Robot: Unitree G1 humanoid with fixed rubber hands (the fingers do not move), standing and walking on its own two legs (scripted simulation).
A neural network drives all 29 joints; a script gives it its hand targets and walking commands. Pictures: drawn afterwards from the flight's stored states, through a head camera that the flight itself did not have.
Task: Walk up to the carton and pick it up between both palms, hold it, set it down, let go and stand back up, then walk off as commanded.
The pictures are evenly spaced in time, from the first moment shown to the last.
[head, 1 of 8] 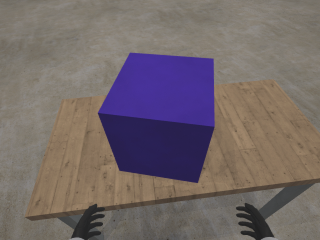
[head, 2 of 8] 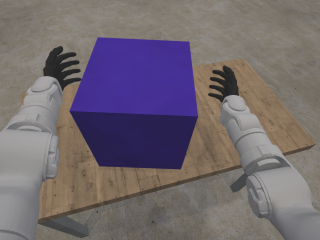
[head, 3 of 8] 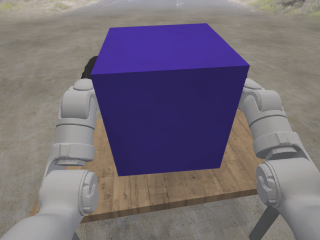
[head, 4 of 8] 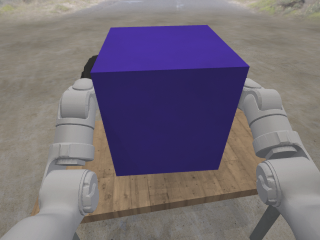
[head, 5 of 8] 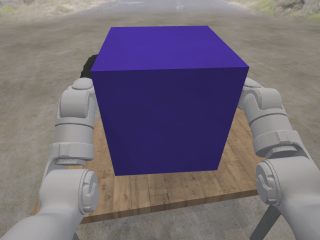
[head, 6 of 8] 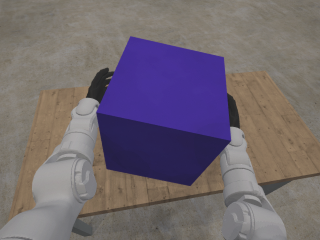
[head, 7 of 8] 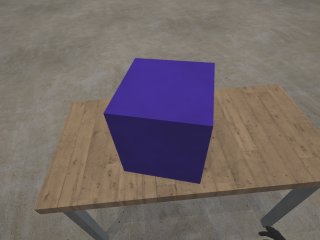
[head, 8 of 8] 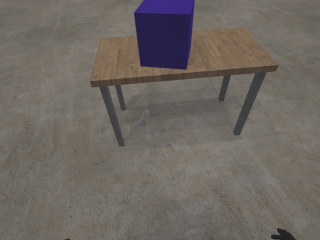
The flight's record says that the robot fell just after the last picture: no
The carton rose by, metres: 0.23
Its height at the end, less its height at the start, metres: +0.00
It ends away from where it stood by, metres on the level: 0.01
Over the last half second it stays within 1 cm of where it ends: yes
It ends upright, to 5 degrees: yes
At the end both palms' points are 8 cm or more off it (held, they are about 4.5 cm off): yes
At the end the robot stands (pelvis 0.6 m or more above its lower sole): yes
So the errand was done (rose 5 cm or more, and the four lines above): yes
